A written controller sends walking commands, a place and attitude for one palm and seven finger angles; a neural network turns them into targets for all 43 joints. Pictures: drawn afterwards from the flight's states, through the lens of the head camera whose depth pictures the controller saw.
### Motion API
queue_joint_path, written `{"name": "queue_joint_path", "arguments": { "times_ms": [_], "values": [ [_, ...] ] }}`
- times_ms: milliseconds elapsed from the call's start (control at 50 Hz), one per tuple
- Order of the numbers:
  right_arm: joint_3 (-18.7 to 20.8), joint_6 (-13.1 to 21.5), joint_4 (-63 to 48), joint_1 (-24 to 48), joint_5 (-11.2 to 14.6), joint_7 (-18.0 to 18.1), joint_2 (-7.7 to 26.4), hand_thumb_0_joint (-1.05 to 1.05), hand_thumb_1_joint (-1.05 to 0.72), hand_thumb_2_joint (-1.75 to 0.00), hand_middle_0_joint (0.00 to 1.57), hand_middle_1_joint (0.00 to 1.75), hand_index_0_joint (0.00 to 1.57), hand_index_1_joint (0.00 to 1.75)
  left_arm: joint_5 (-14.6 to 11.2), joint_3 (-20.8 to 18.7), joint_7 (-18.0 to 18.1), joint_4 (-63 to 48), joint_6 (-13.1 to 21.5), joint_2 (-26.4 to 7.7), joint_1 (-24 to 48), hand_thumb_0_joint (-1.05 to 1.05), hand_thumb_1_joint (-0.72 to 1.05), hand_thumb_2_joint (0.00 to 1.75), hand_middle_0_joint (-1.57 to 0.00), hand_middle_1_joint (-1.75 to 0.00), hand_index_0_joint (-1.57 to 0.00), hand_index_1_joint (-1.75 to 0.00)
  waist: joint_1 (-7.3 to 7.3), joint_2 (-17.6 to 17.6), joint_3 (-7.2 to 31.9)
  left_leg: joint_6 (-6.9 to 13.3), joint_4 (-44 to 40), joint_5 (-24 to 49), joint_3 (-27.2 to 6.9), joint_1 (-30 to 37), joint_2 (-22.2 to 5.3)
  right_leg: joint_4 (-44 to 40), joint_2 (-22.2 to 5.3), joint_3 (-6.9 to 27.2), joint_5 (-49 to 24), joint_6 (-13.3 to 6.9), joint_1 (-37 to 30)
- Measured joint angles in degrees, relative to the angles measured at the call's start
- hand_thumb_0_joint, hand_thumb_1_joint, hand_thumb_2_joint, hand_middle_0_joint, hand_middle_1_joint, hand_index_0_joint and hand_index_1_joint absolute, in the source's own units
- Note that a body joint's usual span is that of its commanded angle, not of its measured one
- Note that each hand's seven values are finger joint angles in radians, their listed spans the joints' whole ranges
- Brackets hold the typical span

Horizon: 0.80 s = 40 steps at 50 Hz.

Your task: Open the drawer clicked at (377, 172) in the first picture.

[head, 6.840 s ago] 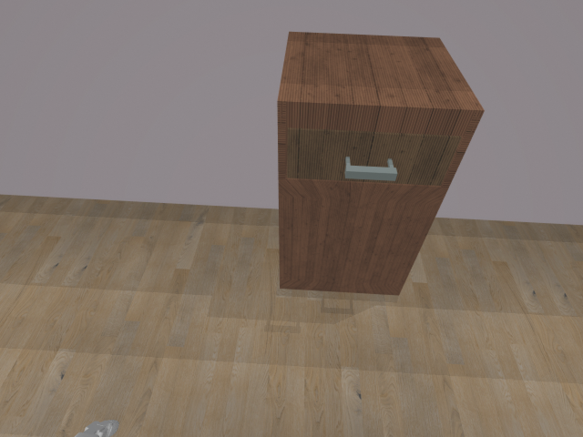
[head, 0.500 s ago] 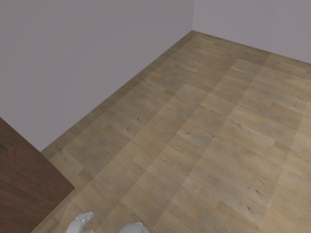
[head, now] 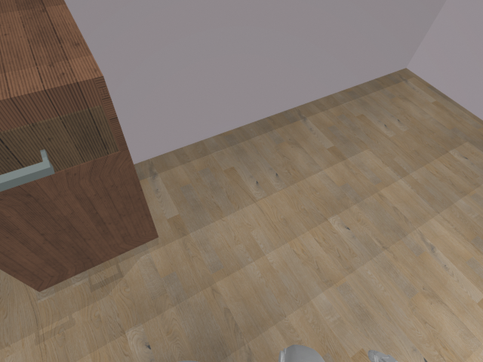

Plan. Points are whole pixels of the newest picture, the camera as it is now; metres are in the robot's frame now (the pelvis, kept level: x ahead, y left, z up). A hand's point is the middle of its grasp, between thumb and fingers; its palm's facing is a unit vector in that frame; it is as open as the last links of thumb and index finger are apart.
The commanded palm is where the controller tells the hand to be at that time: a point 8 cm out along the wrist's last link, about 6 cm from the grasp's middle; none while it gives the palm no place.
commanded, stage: turn to face it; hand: left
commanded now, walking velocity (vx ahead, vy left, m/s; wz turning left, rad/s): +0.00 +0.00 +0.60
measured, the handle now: (19, 169) +0.48 +0.54 -0.10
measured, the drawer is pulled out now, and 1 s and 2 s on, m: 0.00 0.00 0.00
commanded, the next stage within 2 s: take the last steps up to it in 0.76 s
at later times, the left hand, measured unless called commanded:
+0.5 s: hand out of the picture +0.04 +0.17 -0.13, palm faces +0.29 -0.91 -0.30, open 7.4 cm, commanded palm none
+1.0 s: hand out of the picture -0.14 +0.20 -0.17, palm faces +0.52 -0.83 -0.22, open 7.4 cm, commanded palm none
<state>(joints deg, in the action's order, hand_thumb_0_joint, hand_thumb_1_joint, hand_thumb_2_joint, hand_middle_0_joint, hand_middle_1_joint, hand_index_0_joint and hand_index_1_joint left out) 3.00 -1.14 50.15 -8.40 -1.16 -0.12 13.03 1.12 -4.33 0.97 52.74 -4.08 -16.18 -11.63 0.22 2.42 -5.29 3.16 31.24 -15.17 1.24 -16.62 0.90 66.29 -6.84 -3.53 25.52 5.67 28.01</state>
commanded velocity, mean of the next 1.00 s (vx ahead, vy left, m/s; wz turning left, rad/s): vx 0.05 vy -0.01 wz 0.40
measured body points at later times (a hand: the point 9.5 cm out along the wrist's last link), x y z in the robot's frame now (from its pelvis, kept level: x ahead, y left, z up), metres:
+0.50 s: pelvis -0.01 -0.05 +0.00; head +0.01 -0.08 +0.45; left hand +0.03 +0.22 -0.11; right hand +0.10 -0.30 -0.16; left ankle -0.05 +0.08 -0.65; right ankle +0.02 -0.15 -0.74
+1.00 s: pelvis -0.05 +0.01 +0.01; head -0.05 +0.04 +0.46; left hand -0.16 +0.24 -0.16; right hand +0.16 -0.15 -0.12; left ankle -0.09 +0.08 -0.74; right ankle +0.00 -0.14 -0.66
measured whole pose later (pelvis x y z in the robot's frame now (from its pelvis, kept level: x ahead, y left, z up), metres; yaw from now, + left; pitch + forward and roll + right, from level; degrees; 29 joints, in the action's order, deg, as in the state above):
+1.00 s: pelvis -0.05 +0.01 +0.01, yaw +29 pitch -1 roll -2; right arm 1.2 0.0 53.8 -9.2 -1.3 0.8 9.7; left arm 1.5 -3.1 0.6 58.0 -3.1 -14.3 -15.8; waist 1.5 2.1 -2.5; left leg 3.3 26.3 -14.7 1.8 -10.9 0.7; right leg 61.2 -5.6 -3.5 23.6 3.9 24.6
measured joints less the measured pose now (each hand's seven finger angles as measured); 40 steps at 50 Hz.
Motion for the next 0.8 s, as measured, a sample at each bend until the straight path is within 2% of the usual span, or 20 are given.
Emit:
{"name": "queue_joint_path", "arguments": {
  "times_ms": [100,240,300,340,360,380,420,480,540,600,680,740,780,800],
  "values": [
    [-0.34,-0.35,0.72,-1.45,-0.04,-0.1,-0.76,0.0,-0.91,-0.9,0.2,0.3,0.2,0.3,0.0,0.4,-0.12,-1.71,0.59,0.86,2.17,0.0,0.91,0.9,-0.2,-0.3,-0.2,-0.29,-0.56,-0.93,1.16,0.37,-3.75,2.58,-2.94,1.4,1.68,-4.69,0.97,2.39,-3.14,0.47,0.13],
    [0.15,-1.16,1.71,-3.77,-0.36,-0.3,-1.33,0.0,-0.9,-0.9,0.21,0.3,0.2,0.3,-0.31,0.97,0.19,-3.38,0.73,2.6,4.92,0.0,0.91,0.9,-0.2,-0.3,-0.2,-0.29,-2.36,-2.51,2.03,-0.41,-3.57,3.62,-7.2,0.45,3.45,-15.4,3.39,3.61,-0.9,0.02,-3.92],
    [0.64,-1.67,2.14,-4.66,-0.42,-0.29,-0.91,0.0,-0.9,-0.9,0.21,0.3,0.2,0.3,-0.61,1.42,0.29,-4.22,1.25,3.5,5.51,0.0,0.91,0.9,-0.2,-0.3,-0.2,-0.29,-3.04,-3.68,2.11,-1.32,-2.3,3.64,-9.2,-0.84,4.11,-22.84,4.91,3.58,-1.54,-0.64,-7.32],
    [1.06,-2.02,2.4,-5.36,-0.21,-0.32,-0.5,0.0,-0.9,-0.9,0.21,0.3,0.2,0.3,-0.78,1.71,0.32,-4.84,1.96,3.94,5.28,0.0,0.91,0.9,-0.2,-0.3,-0.2,-0.3,-3.11,-4.23,2.43,-2.2,-0.57,3.23,-10.4,-2.15,4.85,-31.16,5.56,3.15,-5.82,-1.13,-11.1],
    [1.33,-2.18,2.46,-5.73,0.05,-0.39,-0.14,0.0,-0.9,-0.9,0.21,0.3,0.2,0.3,-0.66,1.85,0.4,-5.09,2.48,4.21,4.99,0.0,0.91,0.9,-0.2,-0.3,-0.2,-0.3,-2.91,-4.72,2.59,-2.7,1.27,2.48,-10.89,-3.18,5.1,-34.67,5.69,2.65,-9.21,-2.73,-12.49],
    [1.75,-2.44,2.78,-5.75,0.2,-0.35,0.34,0.0,-0.9,-0.9,0.2,0.3,0.2,0.3,-0.37,2.06,0.51,-5.0,2.83,4.74,4.8,0.0,0.91,0.9,-0.2,-0.3,-0.2,-0.3,-2.84,-5.65,2.32,-3.45,5.29,-2.03,-10.92,-4.64,5.06,-34.36,5.91,1.79,-9.97,-4.32,-12.58],
    [2.41,-3.12,3.23,-6.17,0.0,-0.41,1.15,0.01,-0.91,-0.9,0.2,0.3,0.2,0.3,-0.14,2.69,0.63,-4.81,2.87,5.5,3.8,0.0,0.91,0.9,-0.2,-0.3,-0.2,-0.3,-3.09,-6.36,2.34,-4.39,17.14,-9.04,-8.67,-8.5,5.19,-33.95,5.0,-0.04,-8.82,-6.01,-13.46],
    [3.04,-3.9,3.87,-6.61,-0.4,-1.01,2.1,0.01,-0.91,-0.9,0.2,0.3,0.2,0.3,-0.12,2.78,0.76,-4.04,2.5,6.06,1.81,0.0,0.9,0.9,-0.2,-0.3,-0.21,-0.3,-2.91,-6.21,2.78,-5.41,31.35,-8.24,-4.98,-12.31,3.29,-36.07,3.42,-1.9,-8.81,-6.23,-15.58],
    [3.18,-4.03,4.03,-6.74,-0.45,-1.35,2.56,0.01,-0.91,-0.9,0.2,0.3,0.2,0.3,-0.02,2.73,0.79,-3.05,2.57,6.11,0.39,0.0,0.9,0.9,-0.2,-0.3,-0.21,-0.3,-3.0,-5.63,2.69,-6.38,36.2,-5.64,-3.62,-13.09,0.66,-37.44,2.06,-3.87,-9.39,-6.02,-16.78],
    [3.05,-4.3,4.47,-6.3,-0.38,-1.38,2.62,0.01,-0.91,-0.9,0.2,0.3,0.19,0.3,0.17,2.7,0.74,-2.33,2.91,6.06,-0.79,0.0,0.9,0.9,-0.2,-0.3,-0.21,-0.3,-2.37,-4.78,2.22,-7.06,34.01,-5.67,-3.22,-11.69,-1.34,-37.79,0.81,-5.66,-9.48,-5.71,-17.13],
    [2.45,-4.39,4.86,-4.42,-0.09,-1.23,2.31,0.01,-0.91,-0.9,0.2,0.3,0.19,0.3,0.63,2.58,0.53,-1.29,3.07,5.66,-2.33,0.0,0.9,0.9,-0.2,-0.3,-0.21,-0.3,-0.93,-3.35,1.24,-7.23,24.81,-8.58,-1.7,-7.89,-2.69,-36.93,-0.95,-7.55,-9.19,-4.88,-16.54],
    [1.74,-3.63,4.48,-2.46,0.28,-1.01,1.81,0.01,-0.91,-0.9,0.2,0.3,0.19,0.3,0.9,2.22,0.37,-0.25,2.9,4.86,-3.41,0.0,0.9,0.9,-0.2,-0.3,-0.21,-0.3,0.39,-2.07,0.52,-6.63,15.4,-9.85,0.23,-3.86,-2.47,-34.95,-2.4,-8.55,-8.48,-3.76,-15.36],
    [1.21,-2.59,3.77,-1.55,0.43,-0.93,1.49,0.01,-0.91,-0.9,0.2,0.3,0.19,0.3,0.7,1.88,0.33,0.62,2.59,4.06,-4.3,0.0,0.9,0.9,-0.2,-0.3,-0.21,-0.3,0.82,-1.39,0.56,-6.03,6.39,-5.17,1.47,-0.02,-1.98,-32.39,-3.37,-9.29,-7.33,-2.64,-14.18],
    [1.01,-1.87,3.37,-1.22,0.38,-0.93,1.35,0.01,-0.91,-0.9,0.2,0.3,0.19,0.3,0.41,1.66,0.3,0.96,2.26,3.55,-4.85,0.0,0.9,0.9,-0.2,-0.3,-0.21,-0.3,0.93,-1.09,0.83,-4.59,2.87,-2.92,1.64,1.35,-1.73,-30.04,-3.89,-9.41,-6.36,-2.14,-12.99]
  ]
}}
